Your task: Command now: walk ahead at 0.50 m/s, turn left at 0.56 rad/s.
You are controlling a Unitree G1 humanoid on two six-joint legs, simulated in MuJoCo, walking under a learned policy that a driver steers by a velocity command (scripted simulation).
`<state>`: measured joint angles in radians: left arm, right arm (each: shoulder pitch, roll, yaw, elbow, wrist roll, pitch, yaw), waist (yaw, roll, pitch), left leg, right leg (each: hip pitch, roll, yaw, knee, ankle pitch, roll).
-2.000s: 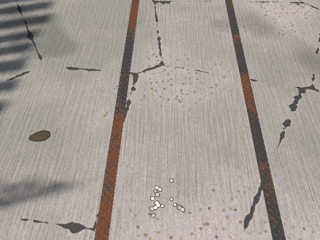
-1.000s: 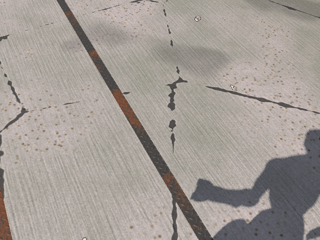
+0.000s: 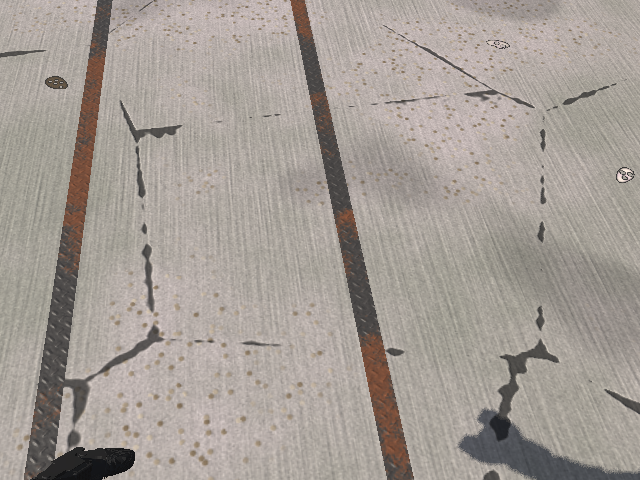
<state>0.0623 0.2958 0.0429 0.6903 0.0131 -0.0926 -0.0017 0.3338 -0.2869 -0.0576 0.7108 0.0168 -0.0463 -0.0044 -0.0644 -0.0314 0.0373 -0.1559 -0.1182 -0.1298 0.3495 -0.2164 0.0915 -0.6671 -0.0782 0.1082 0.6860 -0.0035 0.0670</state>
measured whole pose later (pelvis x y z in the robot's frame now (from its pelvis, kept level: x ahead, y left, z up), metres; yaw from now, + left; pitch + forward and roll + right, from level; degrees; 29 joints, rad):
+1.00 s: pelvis +0.52 +0.13 +0.00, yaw +30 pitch +1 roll +1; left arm 0.12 0.31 0.04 0.75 -0.01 -0.08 -0.02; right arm 0.31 -0.27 -0.04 0.70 0.00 -0.06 0.01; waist -0.05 -0.05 0.04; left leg -0.08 -0.11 -0.04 0.27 -0.21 0.09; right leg -0.70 -0.12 0.04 0.77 0.05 0.04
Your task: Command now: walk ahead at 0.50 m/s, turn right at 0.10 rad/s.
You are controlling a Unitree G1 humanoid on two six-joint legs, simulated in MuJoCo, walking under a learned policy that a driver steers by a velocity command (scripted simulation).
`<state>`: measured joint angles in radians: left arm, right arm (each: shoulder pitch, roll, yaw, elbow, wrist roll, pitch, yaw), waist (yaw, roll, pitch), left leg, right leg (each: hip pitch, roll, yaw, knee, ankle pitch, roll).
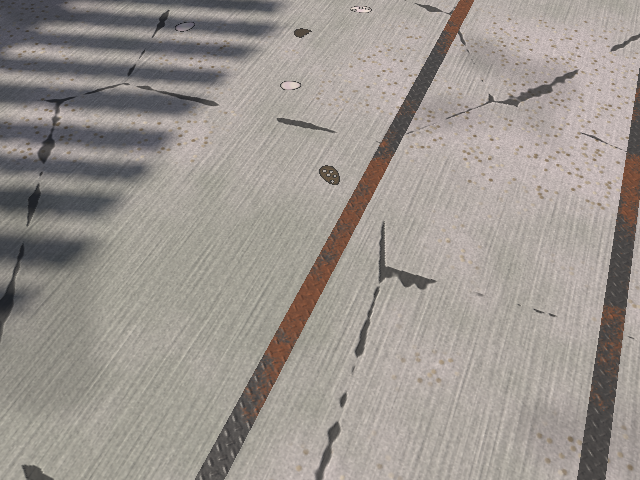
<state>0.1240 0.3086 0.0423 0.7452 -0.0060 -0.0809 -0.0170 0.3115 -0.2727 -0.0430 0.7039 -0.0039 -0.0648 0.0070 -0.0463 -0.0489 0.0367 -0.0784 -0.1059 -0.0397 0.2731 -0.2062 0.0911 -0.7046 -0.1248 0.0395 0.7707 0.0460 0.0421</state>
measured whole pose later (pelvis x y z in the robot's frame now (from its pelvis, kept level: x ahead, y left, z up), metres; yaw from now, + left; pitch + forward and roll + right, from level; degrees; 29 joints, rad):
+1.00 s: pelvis +0.57 -0.11 +0.00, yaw -33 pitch +1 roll +2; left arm 0.16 0.32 0.07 0.62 -0.01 -0.01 -0.02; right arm 0.32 -0.28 -0.06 0.81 -0.01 -0.08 -0.01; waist -0.07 -0.05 0.04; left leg -0.07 -0.01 0.13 0.29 -0.24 0.02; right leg -0.69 -0.08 0.05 0.89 -0.12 0.03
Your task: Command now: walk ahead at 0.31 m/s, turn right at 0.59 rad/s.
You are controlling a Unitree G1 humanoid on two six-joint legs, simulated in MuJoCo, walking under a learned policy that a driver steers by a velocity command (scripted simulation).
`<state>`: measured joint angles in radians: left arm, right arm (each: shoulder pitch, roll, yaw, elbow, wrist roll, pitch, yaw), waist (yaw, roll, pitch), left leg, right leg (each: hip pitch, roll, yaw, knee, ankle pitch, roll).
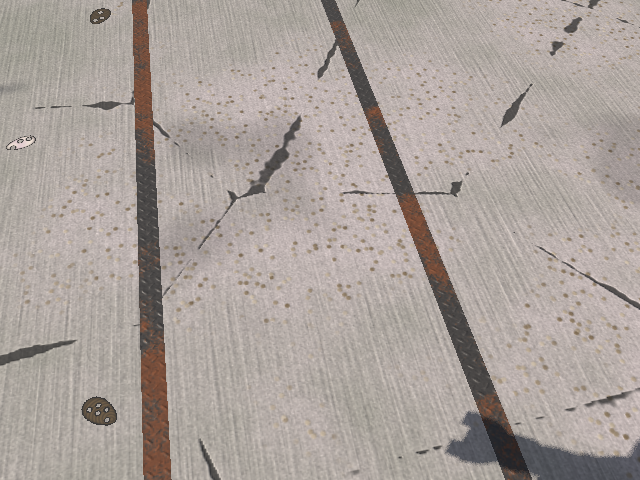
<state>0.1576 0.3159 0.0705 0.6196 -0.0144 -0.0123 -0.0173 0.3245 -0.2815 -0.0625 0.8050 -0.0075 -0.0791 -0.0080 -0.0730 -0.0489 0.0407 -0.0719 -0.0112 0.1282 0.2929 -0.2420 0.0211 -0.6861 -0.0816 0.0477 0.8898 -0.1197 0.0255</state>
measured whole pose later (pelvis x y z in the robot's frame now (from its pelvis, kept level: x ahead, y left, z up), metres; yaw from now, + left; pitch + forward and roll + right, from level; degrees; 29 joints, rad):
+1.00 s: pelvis +0.21 +0.00 -0.01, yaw -10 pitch -1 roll +0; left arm 0.19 0.23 0.05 0.87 0.01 0.02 0.03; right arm 0.18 -0.23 -0.01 0.90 -0.01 -0.02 -0.01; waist 0.00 0.00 0.03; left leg -0.19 0.00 0.00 0.52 -0.31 0.00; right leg -0.25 0.02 0.06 0.51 -0.24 0.01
